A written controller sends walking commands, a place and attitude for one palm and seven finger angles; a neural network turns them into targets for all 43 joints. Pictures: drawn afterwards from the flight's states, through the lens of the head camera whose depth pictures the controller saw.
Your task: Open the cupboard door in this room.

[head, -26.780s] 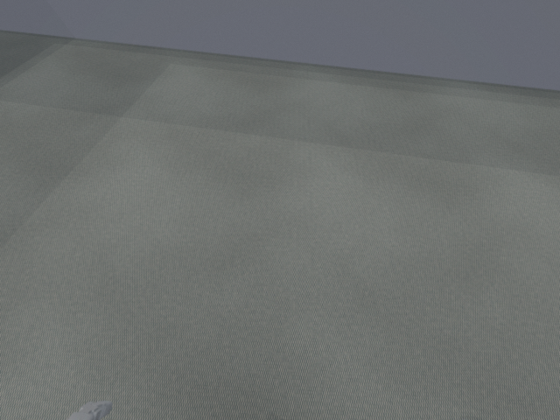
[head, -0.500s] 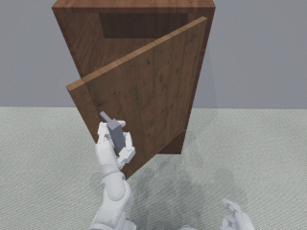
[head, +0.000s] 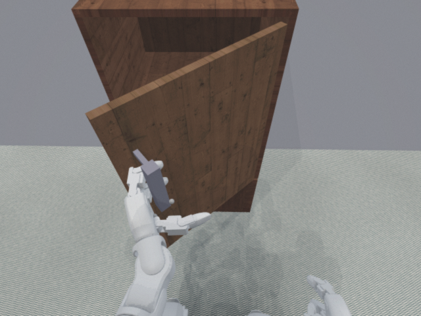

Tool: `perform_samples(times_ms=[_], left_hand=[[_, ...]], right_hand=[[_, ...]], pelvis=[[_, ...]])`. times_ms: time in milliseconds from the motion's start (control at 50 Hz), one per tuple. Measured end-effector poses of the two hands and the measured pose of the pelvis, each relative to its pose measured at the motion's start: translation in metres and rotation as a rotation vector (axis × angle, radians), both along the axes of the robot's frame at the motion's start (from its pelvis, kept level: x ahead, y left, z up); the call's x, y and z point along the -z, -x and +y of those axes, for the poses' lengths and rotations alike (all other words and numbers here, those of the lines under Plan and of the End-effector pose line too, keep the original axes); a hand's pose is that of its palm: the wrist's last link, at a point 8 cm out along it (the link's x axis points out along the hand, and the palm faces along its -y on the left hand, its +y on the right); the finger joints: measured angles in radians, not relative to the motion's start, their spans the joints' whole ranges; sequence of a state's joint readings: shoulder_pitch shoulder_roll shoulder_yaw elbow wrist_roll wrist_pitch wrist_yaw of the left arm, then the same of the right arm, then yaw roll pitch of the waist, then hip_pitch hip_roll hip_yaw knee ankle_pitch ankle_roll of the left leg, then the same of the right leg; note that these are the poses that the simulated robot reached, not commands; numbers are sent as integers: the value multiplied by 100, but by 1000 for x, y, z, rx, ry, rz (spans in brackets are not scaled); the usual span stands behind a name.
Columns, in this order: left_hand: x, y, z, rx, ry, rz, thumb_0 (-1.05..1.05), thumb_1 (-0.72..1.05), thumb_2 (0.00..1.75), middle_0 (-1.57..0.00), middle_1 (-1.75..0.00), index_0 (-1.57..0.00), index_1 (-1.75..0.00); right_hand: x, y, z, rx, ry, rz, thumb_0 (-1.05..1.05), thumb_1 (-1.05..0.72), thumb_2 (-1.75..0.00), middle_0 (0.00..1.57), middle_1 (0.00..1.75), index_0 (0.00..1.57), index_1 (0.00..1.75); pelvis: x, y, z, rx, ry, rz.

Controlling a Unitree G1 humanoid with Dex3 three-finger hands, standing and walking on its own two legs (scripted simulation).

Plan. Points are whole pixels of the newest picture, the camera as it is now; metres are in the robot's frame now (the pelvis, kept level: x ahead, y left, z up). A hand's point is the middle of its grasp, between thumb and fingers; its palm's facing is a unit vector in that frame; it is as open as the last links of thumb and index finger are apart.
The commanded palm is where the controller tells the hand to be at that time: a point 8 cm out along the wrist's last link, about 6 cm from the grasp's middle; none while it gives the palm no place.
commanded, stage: open thumb and fingers to let go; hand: left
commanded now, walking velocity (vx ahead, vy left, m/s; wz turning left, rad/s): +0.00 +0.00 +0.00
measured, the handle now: (151, 181) +0.36 +0.13 +0.05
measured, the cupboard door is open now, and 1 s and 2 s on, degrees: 42 44 44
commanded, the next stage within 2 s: slide the hand sideways off the handle in 0.26 s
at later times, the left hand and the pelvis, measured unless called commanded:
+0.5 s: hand (166, 213) +0.29 +0.10 +0.04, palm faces +0.03 -1.00 -0.08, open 15.7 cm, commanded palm +0.27 +0.13 +0.05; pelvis -0.01 +0.02 +0.00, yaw +0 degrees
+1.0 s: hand (152, 237) +0.25 +0.11 +0.05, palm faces -0.06 -1.00 +0.01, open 16.3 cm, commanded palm +0.23 +0.17 +0.05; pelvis -0.01 +0.03 -0.01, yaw -1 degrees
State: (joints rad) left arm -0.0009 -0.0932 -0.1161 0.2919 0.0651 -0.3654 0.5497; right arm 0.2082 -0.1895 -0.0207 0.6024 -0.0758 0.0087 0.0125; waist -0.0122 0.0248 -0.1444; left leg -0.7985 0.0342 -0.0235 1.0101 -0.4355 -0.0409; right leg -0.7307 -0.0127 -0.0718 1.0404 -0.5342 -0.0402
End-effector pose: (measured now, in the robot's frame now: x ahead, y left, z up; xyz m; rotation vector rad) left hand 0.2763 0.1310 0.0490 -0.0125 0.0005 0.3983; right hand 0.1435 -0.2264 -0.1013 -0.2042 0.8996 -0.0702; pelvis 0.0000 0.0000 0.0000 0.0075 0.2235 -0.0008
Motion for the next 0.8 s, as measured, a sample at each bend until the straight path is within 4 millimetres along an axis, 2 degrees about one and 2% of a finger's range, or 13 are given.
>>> perform_samples(times_ms=[200, 380, 420, 500, 560, 640, 800], left_hand=[[-1, -3, 1, 19, 2, -6, -1, -48, 30, -25, -81, -25, -82], [0, -2, 5, 34, -6, -7, -1, -50, 30, -34, -64, -35, -62], [0, 0, 8, 91, -32, -13, -1, -50, 30, -34, -61, -33, -59], [1, 5, 19, 367, -98, -31, -1, -50, 30, -27, -49, -22, -48], [1, 9, 21, 512, -62, -22, -1, -50, 30, -23, -42, -17, -41], [1, 12, 18, 521, 24, -16, -1, -50, 30, -19, -36, -15, -36], [1, 24, 20, 478, 9, -36, -1, -50, 30, -16, -31, -17, -32]], right_hand=[[-2, -3, 11, -3, 0, -11, 1, -90, -90, 20, 29, 20, 30], [-3, -7, 22, -21, -3, -24, 1, -90, -90, 20, 29, 20, 30], [-3, -7, 24, -26, -5, -27, 1, -90, -90, 20, 29, 20, 30], [-4, -2, 24, -13, -4, -41, 1, -90, -90, 20, 30, 21, 30], [-5, 2, 23, 8, -3, -57, 1, -90, -90, 20, 30, 21, 30], [-10, 6, 24, 22, 0, -74, 1, -90, -90, 20, 29, 20, 30], [-15, 6, 29, 20, -8, -104, 1, -90, -90, 20, 29, 20, 30]], pelvis=[[1, 1, 7, 2, 8, 3], [2, 4, 13, -3, 17, -1], [3, 5, 14, -5, 16, 1], [5, 9, 18, -11, 21, -5], [5, 11, 22, -12, 29, -17], [3, 12, 28, 0, 27, -19], [7, 11, 32, 18, 22, -15]])
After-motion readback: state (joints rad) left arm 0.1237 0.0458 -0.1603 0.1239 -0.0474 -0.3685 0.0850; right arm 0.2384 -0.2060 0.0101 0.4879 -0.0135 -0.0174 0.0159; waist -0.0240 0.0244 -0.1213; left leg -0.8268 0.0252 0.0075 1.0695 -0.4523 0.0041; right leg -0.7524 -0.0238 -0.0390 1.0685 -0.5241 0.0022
